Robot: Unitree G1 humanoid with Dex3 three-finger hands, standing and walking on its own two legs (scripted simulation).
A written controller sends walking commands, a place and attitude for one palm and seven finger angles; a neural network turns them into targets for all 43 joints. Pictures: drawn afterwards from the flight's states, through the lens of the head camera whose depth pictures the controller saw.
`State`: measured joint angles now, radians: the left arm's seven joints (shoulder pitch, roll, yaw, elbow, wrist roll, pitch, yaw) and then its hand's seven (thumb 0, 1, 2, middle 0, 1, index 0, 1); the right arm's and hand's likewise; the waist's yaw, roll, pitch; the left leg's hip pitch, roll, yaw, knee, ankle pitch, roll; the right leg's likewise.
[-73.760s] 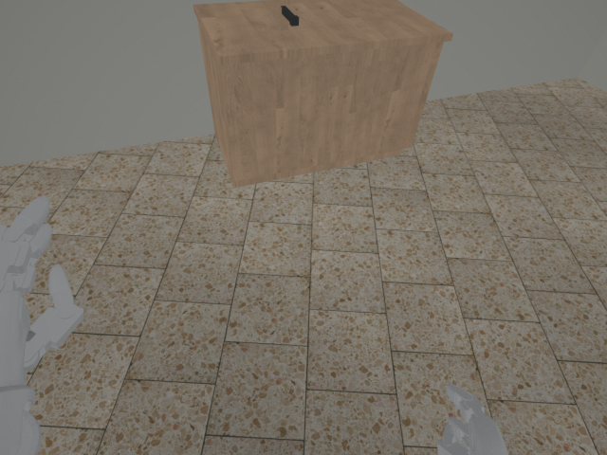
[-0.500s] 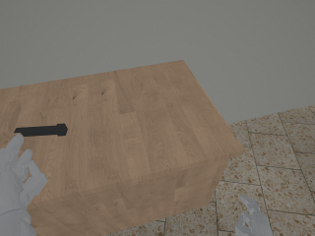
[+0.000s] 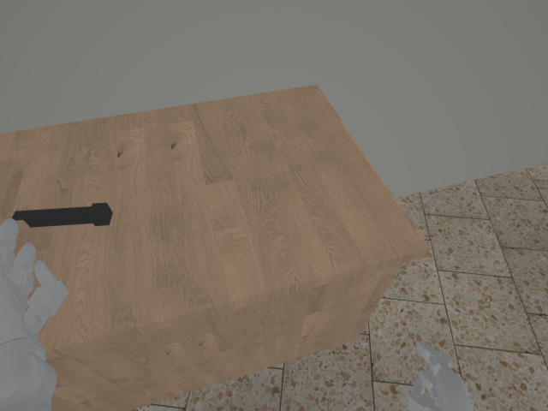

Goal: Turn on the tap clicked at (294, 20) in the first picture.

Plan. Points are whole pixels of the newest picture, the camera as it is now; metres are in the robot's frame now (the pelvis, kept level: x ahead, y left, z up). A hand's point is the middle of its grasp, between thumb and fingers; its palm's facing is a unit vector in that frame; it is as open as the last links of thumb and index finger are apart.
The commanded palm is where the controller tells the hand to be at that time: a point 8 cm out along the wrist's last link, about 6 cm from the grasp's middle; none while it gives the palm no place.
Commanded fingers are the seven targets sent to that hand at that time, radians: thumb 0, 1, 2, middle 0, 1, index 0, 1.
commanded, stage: reach beside the lever's end, fingers flat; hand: left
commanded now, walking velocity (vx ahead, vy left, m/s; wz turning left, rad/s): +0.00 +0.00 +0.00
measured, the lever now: (100, 214) +0.40 +0.34 +0.02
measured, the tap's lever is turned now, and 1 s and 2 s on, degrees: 79 79 79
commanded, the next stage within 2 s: push the lever round in 1.14 s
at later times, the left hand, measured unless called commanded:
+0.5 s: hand (61, 267) +0.28 +0.34 +0.05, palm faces +0.57 -0.81 -0.12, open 7.8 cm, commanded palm +0.23 +0.38 +0.04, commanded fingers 0.00 0.90 0.90 -0.15 -0.15 -0.15 -0.15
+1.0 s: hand (64, 262) +0.30 +0.36 +0.03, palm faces +0.57 -0.81 -0.13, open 7.8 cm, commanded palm +0.25 +0.39 +0.02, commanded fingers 0.00 0.90 0.90 -0.15 -0.15 -0.15 -0.15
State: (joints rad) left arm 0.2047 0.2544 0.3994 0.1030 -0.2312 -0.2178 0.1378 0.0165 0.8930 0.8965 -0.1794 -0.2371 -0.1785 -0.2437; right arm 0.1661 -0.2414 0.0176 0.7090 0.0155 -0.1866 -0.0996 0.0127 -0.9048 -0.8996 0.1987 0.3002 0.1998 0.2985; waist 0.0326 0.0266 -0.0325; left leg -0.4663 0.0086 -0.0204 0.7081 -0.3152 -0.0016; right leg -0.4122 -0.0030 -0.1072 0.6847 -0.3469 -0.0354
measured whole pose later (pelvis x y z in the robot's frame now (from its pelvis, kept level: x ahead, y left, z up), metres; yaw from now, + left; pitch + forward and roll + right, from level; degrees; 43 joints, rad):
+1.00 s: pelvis +0.00 +0.01 -0.03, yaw -1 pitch +13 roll -2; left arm -0.09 0.39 0.55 0.51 -0.22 -0.34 0.01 0.02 0.89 0.90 -0.16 -0.15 -0.15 -0.16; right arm 0.21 -0.25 0.02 0.69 0.00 -0.10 -0.10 0.01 -0.91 -0.90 0.20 0.30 0.20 0.30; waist -0.01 0.02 -0.09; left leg -0.76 0.02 -0.03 0.94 -0.40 0.01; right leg -0.69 0.01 -0.12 0.88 -0.41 -0.03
